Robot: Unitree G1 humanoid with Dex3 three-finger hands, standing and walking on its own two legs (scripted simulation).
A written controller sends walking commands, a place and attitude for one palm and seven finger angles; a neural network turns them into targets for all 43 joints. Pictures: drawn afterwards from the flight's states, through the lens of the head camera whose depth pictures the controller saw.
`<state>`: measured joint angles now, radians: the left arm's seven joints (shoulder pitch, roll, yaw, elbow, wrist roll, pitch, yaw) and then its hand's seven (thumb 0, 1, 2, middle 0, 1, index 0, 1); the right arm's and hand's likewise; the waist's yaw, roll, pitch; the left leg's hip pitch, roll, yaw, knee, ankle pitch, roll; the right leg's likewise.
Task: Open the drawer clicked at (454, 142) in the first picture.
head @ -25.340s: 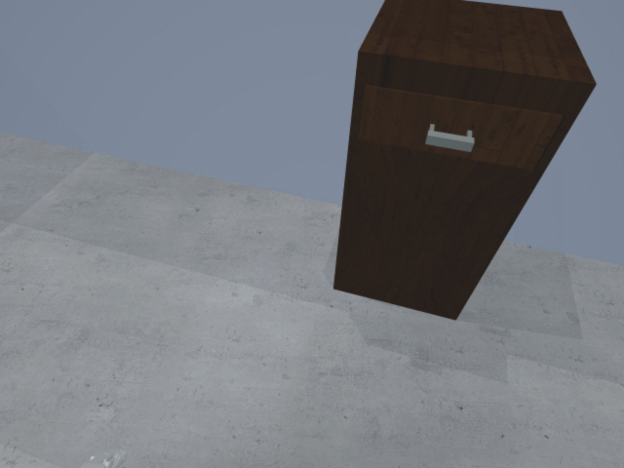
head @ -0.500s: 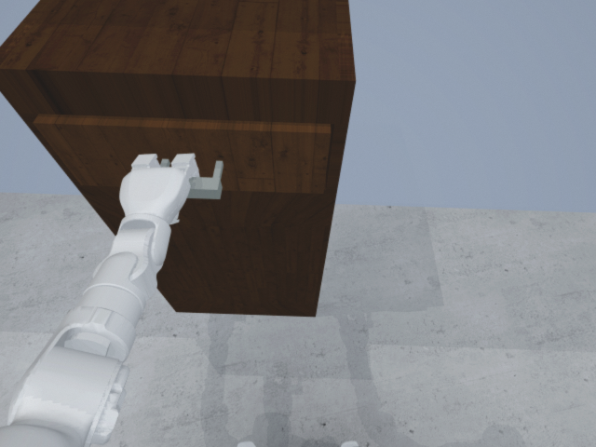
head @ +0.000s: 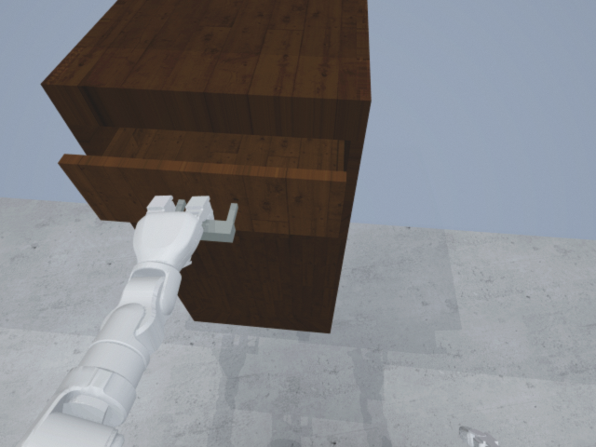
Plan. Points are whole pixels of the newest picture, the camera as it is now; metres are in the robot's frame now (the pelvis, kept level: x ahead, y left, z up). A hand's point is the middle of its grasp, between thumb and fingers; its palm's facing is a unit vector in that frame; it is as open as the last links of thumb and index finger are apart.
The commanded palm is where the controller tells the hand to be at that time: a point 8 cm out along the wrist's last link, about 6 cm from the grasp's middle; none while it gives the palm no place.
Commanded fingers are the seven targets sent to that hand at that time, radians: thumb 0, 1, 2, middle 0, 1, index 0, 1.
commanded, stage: pull the drawer open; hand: left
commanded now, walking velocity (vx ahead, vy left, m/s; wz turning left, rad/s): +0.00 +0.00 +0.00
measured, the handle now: (203, 218) +0.44 +0.17 +0.03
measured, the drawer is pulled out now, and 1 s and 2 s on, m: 0.08 0.20 0.30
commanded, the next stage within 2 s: none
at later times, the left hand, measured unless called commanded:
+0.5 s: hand (170, 293) +0.32 +0.20 +0.00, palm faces -0.01 -0.08 -1.00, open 5.6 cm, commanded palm +0.29 +0.18 +0.06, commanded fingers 0.00 0.90 0.90 -0.40 -1.35 -0.40 -1.35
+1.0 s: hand (160, 328) +0.27 +0.20 +0.00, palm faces +0.00 -0.11 -0.99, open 5.5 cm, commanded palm +0.23 +0.19 +0.06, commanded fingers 0.00 0.90 0.90 -0.40 -1.35 -0.40 -1.35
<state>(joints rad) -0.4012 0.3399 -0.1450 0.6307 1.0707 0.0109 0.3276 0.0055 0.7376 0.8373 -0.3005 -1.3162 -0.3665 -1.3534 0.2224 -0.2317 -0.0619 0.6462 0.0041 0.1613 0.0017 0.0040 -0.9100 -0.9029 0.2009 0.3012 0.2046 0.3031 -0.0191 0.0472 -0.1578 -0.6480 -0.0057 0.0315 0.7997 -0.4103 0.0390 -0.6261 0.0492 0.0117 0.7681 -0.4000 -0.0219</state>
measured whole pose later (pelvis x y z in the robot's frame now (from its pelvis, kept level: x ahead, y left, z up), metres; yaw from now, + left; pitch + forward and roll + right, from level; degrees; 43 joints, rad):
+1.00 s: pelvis -0.01 -0.01 +0.00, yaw -1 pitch +10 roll +0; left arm 0.09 0.34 -0.11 0.18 1.06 0.01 0.34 0.03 0.74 0.81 -0.29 -1.35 -0.41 -1.35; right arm 0.14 -0.22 -0.02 0.61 -0.01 0.10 0.01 0.01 -0.91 -0.90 0.20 0.30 0.20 0.30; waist 0.03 0.04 -0.13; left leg -0.55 0.00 0.05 0.78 -0.41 0.03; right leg -0.55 0.05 0.03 0.78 -0.41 -0.03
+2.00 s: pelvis -0.01 -0.02 -0.02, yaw -2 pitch +11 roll +1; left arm 0.61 0.37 -0.03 -0.22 1.04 -0.06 0.42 0.01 0.74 0.77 -0.31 -1.34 -0.40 -1.35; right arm 0.14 -0.23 0.00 0.54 -0.05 0.08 0.06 0.01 -0.91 -0.90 0.20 0.30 0.20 0.30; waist 0.06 0.04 -0.14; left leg -0.63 0.01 0.07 0.90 -0.46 0.02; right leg -0.65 0.06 0.05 0.93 -0.47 -0.04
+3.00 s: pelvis -0.02 -0.02 -0.01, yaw +0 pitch +10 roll +1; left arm 0.52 0.42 0.02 -0.13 1.03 -0.10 0.40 0.00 -0.37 0.35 -0.33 -1.22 -0.31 -1.21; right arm 0.12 -0.24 -0.01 0.57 -0.04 0.09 0.00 0.01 -0.91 -0.90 0.20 0.30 0.20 0.30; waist 0.07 0.04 -0.11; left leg -0.63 0.00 0.03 0.90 -0.44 0.01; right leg -0.63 0.06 0.01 0.91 -0.45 -0.05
